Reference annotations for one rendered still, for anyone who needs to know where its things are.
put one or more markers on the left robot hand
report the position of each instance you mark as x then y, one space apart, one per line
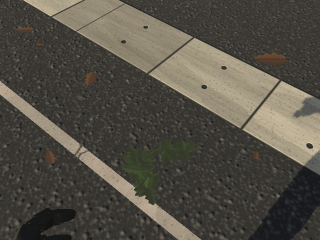
42 221

